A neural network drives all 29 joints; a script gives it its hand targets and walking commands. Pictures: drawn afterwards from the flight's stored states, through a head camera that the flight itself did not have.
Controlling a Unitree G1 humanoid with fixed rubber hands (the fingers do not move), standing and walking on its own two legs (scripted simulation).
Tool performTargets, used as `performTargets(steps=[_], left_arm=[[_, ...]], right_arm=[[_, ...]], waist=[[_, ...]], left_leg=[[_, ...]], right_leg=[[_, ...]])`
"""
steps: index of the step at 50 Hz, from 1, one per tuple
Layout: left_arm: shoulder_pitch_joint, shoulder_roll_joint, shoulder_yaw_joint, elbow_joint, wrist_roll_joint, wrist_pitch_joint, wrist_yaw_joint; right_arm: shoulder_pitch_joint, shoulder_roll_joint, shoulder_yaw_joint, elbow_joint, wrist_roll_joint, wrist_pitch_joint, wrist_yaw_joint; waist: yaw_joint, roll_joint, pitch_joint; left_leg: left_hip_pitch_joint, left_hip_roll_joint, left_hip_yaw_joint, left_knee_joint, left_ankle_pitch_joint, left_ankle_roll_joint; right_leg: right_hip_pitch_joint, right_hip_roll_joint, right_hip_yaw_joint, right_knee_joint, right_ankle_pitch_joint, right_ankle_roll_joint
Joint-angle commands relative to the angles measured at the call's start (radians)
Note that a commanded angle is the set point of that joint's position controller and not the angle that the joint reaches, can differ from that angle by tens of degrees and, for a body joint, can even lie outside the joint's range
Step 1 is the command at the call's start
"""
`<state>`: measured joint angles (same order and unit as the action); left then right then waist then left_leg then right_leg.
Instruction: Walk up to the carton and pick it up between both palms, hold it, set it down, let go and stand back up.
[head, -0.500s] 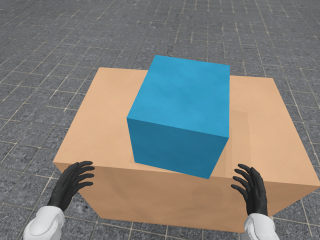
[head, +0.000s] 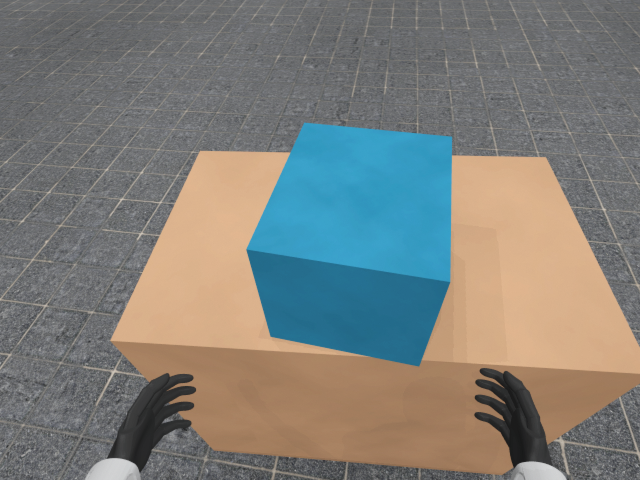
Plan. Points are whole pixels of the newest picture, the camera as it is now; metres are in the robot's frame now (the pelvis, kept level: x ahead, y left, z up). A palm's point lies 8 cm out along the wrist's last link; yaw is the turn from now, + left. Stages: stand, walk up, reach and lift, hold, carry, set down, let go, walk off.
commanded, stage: set down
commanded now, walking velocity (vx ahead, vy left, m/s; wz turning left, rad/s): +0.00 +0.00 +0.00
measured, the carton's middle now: (359, 239) +0.45 -0.02 +0.02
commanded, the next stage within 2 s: let go in 0.74 s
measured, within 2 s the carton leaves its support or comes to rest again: neither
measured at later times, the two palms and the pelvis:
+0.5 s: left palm (165, 478) +0.15 +0.22 -0.07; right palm (542, 477) +0.15 -0.23 -0.07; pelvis -0.01 -0.02 +0.00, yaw +0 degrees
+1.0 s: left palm (189, 473) +0.15 +0.20 -0.08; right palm out of the picture +0.15 -0.25 -0.08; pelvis -0.01 -0.02 +0.00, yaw +0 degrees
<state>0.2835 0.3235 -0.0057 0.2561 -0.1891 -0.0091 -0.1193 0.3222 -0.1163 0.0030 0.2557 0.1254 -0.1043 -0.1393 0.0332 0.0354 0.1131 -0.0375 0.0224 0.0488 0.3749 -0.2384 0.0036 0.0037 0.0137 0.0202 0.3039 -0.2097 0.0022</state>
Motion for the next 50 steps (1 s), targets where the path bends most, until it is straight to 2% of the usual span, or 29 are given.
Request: performTargets(steps=[1, 4, 10, 14, 17, 22, 24, 27, 29, 30, 37, 43, 50], left_arm=[[-0.109, 0.122, 0.058, -0.048, 0.013, -0.03, 0.006], [-0.132, 0.124, 0.063, -0.017, 0.025, -0.018, 0.012], [-0.143, 0.111, 0.066, 0.022, 0.06, -0.006, 0.028], [-0.139, 0.089, 0.072, 0.086, 0.106, 0.024, 0.037], [-0.152, 0.077, 0.07, 0.109, 0.116, 0.042, 0.043], [-0.166, 0.064, 0.073, 0.125, 0.128, 0.052, 0.062], [-0.175, 0.057, 0.073, 0.132, 0.143, 0.057, 0.071], [-0.174, 0.049, 0.071, 0.142, 0.14, 0.06, 0.072], [-0.172, 0.03, 0.066, 0.168, 0.157, 0.07, 0.079], [-0.169, 0.028, 0.061, 0.171, 0.153, 0.072, 0.078], [-0.176, -0.003, 0.049, 0.166, 0.181, 0.08, 0.109], [-0.191, -0.013, 0.037, 0.155, 0.184, 0.088, 0.134], [-0.172, -0.024, 0.04, 0.156, 0.202, 0.1, 0.136]], right_arm=[[-0.088, -0.061, -0.022, -0.066, -0.036, -0.036, 0.019], [-0.109, -0.062, -0.029, -0.031, -0.049, -0.034, 0.026], [-0.13, -0.064, -0.031, 0.067, -0.06, -0.061, 0.042], [-0.136, -0.074, -0.034, 0.172, -0.073, -0.065, 0.056], [-0.159, -0.081, -0.032, 0.205, -0.088, -0.071, 0.063], [-0.176, -0.086, -0.041, 0.229, -0.108, -0.088, 0.084], [-0.186, -0.098, -0.046, 0.257, -0.118, -0.094, 0.093], [-0.187, -0.1, -0.038, 0.258, -0.129, -0.105, 0.096], [-0.199, -0.118, -0.049, 0.309, -0.136, -0.106, 0.105], [-0.2, -0.111, -0.046, 0.302, -0.141, -0.109, 0.105], [-0.224, -0.156, -0.061, 0.375, -0.153, -0.133, 0.135], [-0.238, -0.157, -0.073, 0.395, -0.156, -0.141, 0.15], [-0.225, -0.172, -0.064, 0.41, -0.139, -0.141, 0.154]], waist=[[0.001, -0.012, -0.091], [0.001, -0.022, -0.096], [-0.006, 0.002, -0.134], [-0.01, 0.02, -0.095], [-0.012, 0.005, -0.087], [-0.017, -0.021, -0.094], [-0.016, -0.011, -0.102], [-0.026, -0.048, -0.113], [-0.025, -0.032, -0.106], [-0.03, -0.052, -0.108], [-0.028, -0.04, -0.139], [-0.029, -0.038, -0.145], [-0.026, -0.027, -0.147]], left_leg=[[0.095, 0.004, -0.004, -0.037, 0.304, -0.033], [0.084, -0.002, 0.008, -0.041, 0.271, -0.026], [0.1, -0.01, 0.021, -0.023, 0.301, -0.03], [0.101, -0.017, 0.025, -0.031, 0.283, -0.033], [0.091, -0.02, 0.028, -0.03, 0.269, -0.029], [0.078, -0.022, 0.035, -0.03, 0.252, -0.026], [0.081, -0.021, 0.037, -0.028, 0.247, -0.031], [0.091, -0.026, 0.038, -0.02, 0.255, -0.028], [0.094, -0.024, 0.034, -0.024, 0.256, -0.032], [0.096, -0.026, 0.037, -0.019, 0.257, -0.028], [0.124, -0.018, 0.032, -0.007, 0.298, -0.03], [0.105, -0.016, 0.032, -0.013, 0.252, -0.023], [0.105, -0.02, 0.03, -0.001, 0.285, -0.032]], right_leg=[[-0.129, -0.003, -0.005, -0.067, 0.089, -0.035], [-0.13, -0.006, -0.006, -0.064, 0.073, -0.029], [-0.136, -0.009, -0.011, -0.048, 0.122, -0.019], [-0.153, -0.01, -0.018, -0.053, 0.106, -0.018], [-0.168, -0.012, -0.021, -0.052, 0.106, -0.013], [-0.173, -0.013, -0.028, -0.047, 0.111, -0.006], [-0.174, -0.009, -0.033, -0.041, 0.103, -0.008], [-0.172, -0.015, -0.028, -0.041, 0.159, 0.004], [-0.175, -0.006, -0.037, -0.036, 0.153, 0.0], [-0.171, -0.008, -0.035, -0.037, 0.165, 0.004], [-0.188, 0.007, -0.049, -0.028, 0.175, -0.003], [-0.198, 0.001, -0.037, -0.02, 0.161, -0.004], [-0.181, 0.0, -0.031, -0.013, 0.222, -0.004]])
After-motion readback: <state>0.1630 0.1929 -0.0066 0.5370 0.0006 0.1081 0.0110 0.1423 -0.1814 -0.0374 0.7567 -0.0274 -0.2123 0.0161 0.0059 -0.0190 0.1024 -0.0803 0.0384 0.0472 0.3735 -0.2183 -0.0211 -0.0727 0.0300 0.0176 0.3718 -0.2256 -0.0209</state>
